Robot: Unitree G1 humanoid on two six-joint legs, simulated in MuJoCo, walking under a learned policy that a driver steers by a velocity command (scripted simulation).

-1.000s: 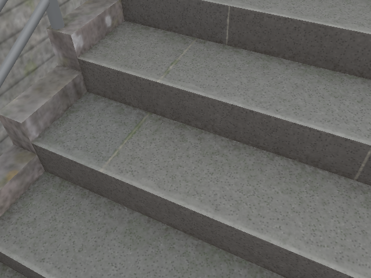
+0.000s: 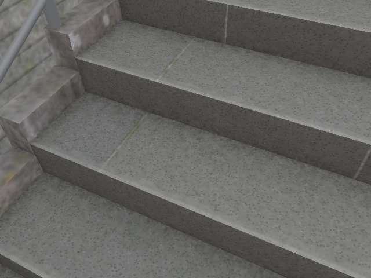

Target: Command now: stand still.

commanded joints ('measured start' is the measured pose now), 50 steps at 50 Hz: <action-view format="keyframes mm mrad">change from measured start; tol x16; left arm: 1 105 68 10 -2 0 -3 2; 50 206 89 -4 108 141 -84 -100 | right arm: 1 90 -56 -8 -8 0 -4 -2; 40 -106 -87 -83 -172 -22 -30 73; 50 -742 -69 54 -507 -56 -42 59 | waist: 1 -1 -25 107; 35 116 -100 262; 50 90 -18 73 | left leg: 1 -126 97 -78 -65 70 27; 28 -132 83 -70 -61 10 41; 34 -568 30 44 440 -273 53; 44 -1095 96 -21 1339 -181 42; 47 -1463 150 -176 1404 -355 280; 50 -1170 188 -30 1104 -200 296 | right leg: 1 34 -206 180 -61 206 36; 26 40 -204 170 -43 235 26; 34 29 -444 556 -261 -647 -211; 43 67 -380 337 -256 -323 -193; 46 324 -416 312 -153 -63 -159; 50 -55 -349 250 -313 -158 -140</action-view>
